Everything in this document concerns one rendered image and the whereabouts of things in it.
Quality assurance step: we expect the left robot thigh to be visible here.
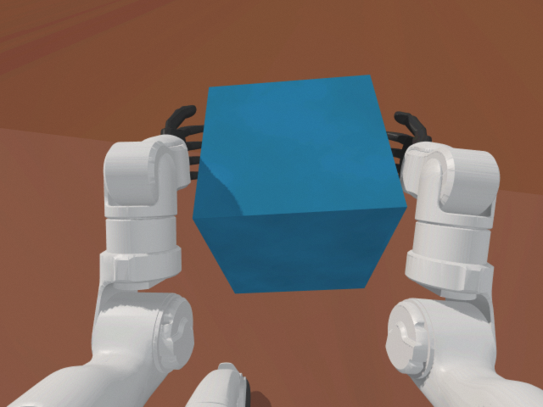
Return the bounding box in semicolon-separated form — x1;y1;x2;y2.
185;369;246;407

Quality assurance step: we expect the robot left forearm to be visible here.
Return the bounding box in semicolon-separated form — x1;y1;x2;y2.
92;135;191;340

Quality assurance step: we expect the robot right forearm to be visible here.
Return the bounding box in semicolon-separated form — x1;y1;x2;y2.
400;142;500;359

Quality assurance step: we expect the robot left hand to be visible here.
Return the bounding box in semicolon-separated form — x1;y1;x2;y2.
160;105;204;180

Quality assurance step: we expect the robot right upper arm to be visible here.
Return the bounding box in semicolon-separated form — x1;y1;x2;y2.
385;298;543;407

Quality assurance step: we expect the carton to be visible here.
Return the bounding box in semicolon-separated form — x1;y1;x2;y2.
193;75;407;293

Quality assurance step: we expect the left robot shin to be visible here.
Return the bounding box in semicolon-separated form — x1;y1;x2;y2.
218;363;239;374

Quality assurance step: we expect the robot right hand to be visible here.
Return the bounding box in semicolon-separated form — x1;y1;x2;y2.
386;111;432;178

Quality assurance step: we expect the robot left upper arm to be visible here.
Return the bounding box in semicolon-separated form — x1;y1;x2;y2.
7;292;194;407

